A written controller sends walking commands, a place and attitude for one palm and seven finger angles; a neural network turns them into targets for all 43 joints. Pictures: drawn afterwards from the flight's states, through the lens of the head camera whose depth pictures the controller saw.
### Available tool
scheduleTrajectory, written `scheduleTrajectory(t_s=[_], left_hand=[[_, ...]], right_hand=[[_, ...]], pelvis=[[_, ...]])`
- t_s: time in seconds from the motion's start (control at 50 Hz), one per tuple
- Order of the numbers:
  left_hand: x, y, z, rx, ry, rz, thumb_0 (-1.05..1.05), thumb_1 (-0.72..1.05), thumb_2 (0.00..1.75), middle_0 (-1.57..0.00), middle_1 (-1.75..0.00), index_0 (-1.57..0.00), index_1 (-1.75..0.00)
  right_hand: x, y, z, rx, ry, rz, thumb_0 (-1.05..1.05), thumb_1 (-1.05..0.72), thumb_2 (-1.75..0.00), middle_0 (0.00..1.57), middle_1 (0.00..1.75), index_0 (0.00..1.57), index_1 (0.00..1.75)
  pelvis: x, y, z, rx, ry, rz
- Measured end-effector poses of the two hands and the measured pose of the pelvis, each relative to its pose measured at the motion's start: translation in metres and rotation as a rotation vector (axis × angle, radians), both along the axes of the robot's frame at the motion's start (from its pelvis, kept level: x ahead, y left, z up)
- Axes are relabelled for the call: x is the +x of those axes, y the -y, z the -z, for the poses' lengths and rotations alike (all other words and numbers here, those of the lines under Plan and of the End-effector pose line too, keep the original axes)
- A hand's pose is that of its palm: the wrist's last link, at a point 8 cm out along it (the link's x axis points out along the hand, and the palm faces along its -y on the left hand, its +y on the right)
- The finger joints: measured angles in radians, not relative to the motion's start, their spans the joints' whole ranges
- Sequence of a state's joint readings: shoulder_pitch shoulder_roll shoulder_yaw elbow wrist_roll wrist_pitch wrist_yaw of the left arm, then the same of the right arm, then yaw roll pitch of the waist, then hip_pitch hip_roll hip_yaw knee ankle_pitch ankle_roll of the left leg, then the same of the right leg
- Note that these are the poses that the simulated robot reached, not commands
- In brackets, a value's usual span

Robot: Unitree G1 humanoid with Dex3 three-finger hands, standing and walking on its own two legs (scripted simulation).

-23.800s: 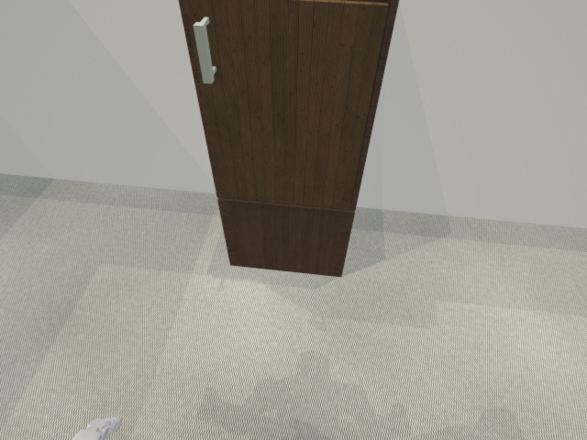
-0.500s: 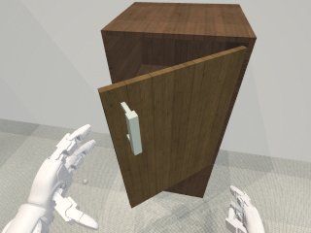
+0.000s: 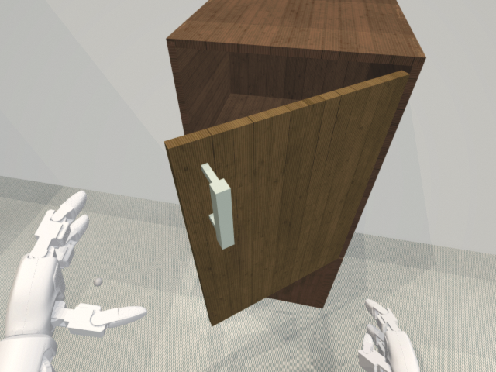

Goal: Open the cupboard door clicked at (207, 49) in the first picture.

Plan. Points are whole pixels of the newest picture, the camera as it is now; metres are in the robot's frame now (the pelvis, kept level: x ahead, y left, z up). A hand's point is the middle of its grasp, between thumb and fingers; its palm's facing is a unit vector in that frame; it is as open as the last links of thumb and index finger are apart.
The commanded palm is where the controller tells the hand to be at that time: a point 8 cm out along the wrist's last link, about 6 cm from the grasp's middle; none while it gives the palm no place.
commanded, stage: draw the hand back to the body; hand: left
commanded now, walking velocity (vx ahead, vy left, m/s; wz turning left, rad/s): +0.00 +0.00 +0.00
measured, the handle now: (217, 207) +0.31 +0.09 +0.15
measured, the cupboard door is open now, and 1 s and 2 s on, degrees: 40 40 40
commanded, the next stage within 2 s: step back with the hand held close in 0.86 s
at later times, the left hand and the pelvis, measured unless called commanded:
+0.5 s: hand (77, 242) +0.22 +0.25 +0.16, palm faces +0.42 -0.81 -0.41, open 8.9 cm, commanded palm +0.17 +0.30 +0.17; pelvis +0.03 +0.00 +0.01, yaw -1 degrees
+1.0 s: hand (77, 247) +0.21 +0.25 +0.16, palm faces +0.42 -0.81 -0.40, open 7.4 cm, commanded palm +0.16 +0.29 +0.18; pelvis +0.02 -0.01 +0.01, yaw -1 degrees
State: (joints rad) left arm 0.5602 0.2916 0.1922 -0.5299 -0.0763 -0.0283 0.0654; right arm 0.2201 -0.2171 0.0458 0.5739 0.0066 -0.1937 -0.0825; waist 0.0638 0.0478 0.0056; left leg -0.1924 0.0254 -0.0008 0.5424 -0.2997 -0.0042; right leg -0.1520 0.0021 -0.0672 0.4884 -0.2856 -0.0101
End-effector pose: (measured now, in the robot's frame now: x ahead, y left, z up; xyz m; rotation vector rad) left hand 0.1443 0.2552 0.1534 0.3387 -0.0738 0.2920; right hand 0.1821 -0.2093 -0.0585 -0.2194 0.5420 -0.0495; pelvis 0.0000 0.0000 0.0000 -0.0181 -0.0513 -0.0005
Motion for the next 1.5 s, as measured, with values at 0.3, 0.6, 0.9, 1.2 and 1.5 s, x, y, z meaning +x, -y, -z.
scheduleTrajectory(t_s=[0.3,0.6,0.9,1.2,1.5], left_hand=[[0.026,-0.022,-0.016,0.108,0.04,-0.083,0.0,0.29,0.64,-0.19,-0.3,-0.18,-0.3],[0.036,-0.037,-0.022,0.125,0.053,-0.145,0.01,0.78,0.85,-0.21,-0.3,-0.2,-0.3],[0.029,-0.027,-0.023,0.128,0.055,-0.123,0.01,0.89,0.9,-0.22,-0.3,-0.21,-0.3],[0.024,-0.03,-0.024,0.204,0.012,-0.048,0.01,0.9,0.9,-0.21,-0.3,-0.21,-0.3],[-0.032,-0.05,-0.027,0.252,0.101,-0.01,0.01,0.89,0.9,-0.22,-0.3,-0.21,-0.3]], right_hand=[[0.001,0.006,0.018,0.016,-0.121,0.052,0.02,-0.9,-0.89,0.21,0.3,0.2,0.3],[0.014,0.02,0.013,0.0,-0.134,0.068,0.02,-0.9,-0.89,0.21,0.3,0.2,0.3],[0.006,0.02,0.015,0.017,-0.14,0.068,0.02,-0.9,-0.89,0.21,0.3,0.2,0.3],[-0.023,0.032,0.016,0.011,-0.184,0.145,0.02,-0.9,-0.89,0.21,0.3,0.2,0.3],[-0.099,0.026,0.011,-0.051,-0.195,0.216,0.02,-0.9,-0.89,0.2,0.3,0.2,0.3]], pelvis=[[0.018,-0.003,-0.005,0.01,0.007,0.018],[0.025,0.003,-0.007,0.011,0.001,0.021],[0.019,0.007,-0.007,0.011,0.011,0.021],[-0.005,0.0,-0.007,0.006,-0.035,0.043],[-0.063,-0.018,0.002,0.004,-0.033,0.048]])
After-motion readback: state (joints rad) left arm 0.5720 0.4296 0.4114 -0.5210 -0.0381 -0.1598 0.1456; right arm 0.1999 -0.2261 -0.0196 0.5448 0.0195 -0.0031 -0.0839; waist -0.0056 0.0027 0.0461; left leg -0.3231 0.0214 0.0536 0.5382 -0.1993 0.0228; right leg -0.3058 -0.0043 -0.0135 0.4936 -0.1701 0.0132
